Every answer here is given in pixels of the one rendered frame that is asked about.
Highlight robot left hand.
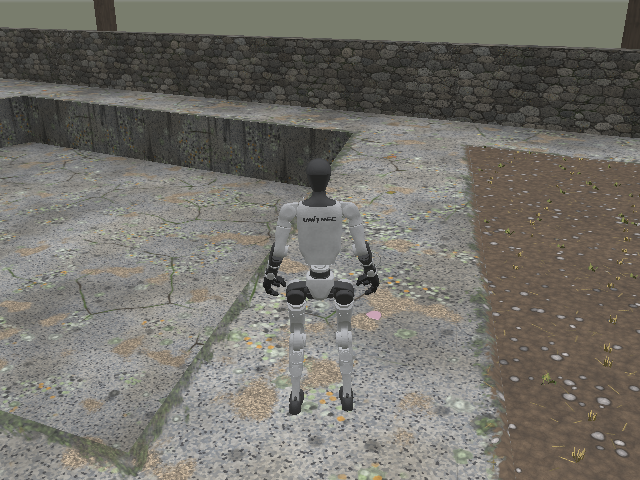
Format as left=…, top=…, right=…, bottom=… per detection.
left=263, top=276, right=286, bottom=296

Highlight robot right hand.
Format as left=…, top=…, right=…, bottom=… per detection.
left=356, top=274, right=380, bottom=295

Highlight right robot upper arm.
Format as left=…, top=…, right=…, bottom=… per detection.
left=340, top=201, right=368, bottom=256

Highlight left robot upper arm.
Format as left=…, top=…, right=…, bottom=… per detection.
left=273, top=202, right=298, bottom=258

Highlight left robot forearm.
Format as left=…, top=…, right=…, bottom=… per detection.
left=265, top=242, right=283, bottom=280

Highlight robot right shin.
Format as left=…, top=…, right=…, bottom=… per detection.
left=338, top=331, right=353, bottom=398

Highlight robot left thigh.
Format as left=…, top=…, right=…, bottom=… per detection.
left=286, top=279, right=306, bottom=351

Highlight right robot forearm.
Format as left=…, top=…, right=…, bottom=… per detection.
left=358, top=241, right=377, bottom=277

